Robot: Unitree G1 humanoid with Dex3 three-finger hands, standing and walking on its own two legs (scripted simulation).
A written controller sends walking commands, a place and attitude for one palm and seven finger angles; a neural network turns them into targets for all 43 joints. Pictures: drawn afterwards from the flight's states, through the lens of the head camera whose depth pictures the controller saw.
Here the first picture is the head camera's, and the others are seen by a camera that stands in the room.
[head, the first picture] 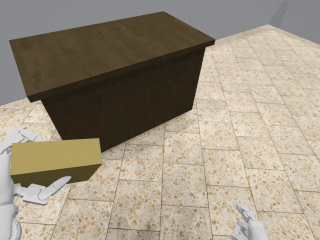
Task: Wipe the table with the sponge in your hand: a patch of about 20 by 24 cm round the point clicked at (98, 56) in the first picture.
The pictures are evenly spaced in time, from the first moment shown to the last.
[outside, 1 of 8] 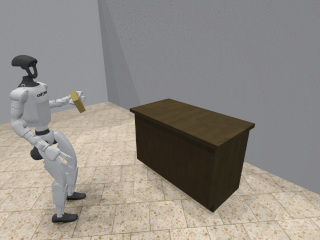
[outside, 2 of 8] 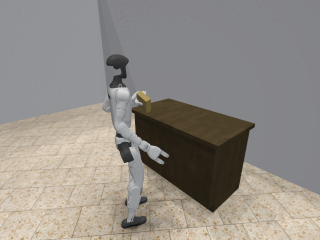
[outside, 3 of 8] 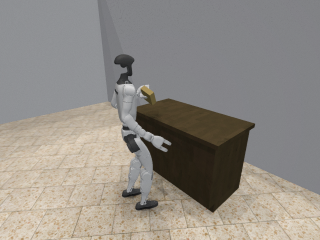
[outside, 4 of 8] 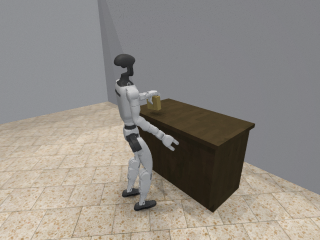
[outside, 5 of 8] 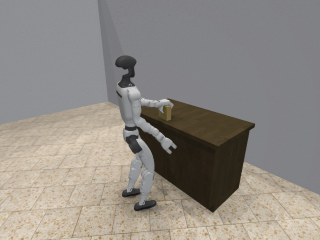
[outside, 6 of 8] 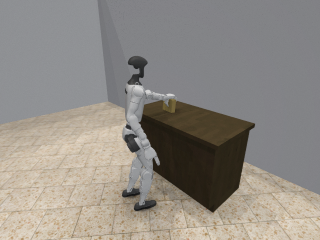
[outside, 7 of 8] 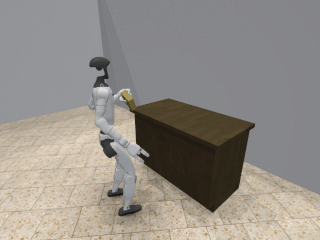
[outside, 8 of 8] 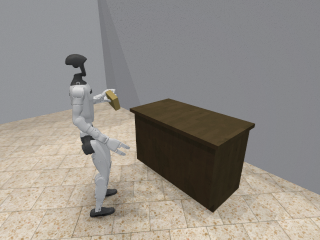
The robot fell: no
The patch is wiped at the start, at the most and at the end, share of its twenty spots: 0.00 1.00 1.00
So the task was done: yes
